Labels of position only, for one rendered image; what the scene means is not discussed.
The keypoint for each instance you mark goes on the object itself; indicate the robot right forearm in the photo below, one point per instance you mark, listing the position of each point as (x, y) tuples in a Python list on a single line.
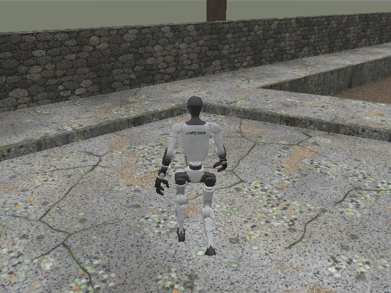
[(222, 157)]

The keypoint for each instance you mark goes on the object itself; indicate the right robot thigh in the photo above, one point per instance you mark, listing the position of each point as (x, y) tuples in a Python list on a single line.
[(209, 180)]

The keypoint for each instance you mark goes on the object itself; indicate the robot left hand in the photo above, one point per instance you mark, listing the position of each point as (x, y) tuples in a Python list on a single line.
[(158, 185)]

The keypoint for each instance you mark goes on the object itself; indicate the robot left forearm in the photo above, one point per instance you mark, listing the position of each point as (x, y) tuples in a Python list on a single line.
[(164, 166)]

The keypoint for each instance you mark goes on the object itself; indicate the robot right hand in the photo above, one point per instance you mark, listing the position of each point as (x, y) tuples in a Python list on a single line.
[(224, 166)]

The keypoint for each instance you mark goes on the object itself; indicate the left robot upper arm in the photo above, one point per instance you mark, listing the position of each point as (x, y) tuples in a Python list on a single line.
[(173, 137)]

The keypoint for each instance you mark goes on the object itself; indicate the robot thigh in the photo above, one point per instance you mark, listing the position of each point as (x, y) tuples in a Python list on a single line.
[(180, 184), (209, 180)]

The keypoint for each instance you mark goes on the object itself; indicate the left robot thigh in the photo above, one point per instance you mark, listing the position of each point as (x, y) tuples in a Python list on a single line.
[(180, 184)]

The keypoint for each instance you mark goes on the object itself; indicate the right robot upper arm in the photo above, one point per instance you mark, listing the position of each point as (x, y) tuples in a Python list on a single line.
[(214, 128)]

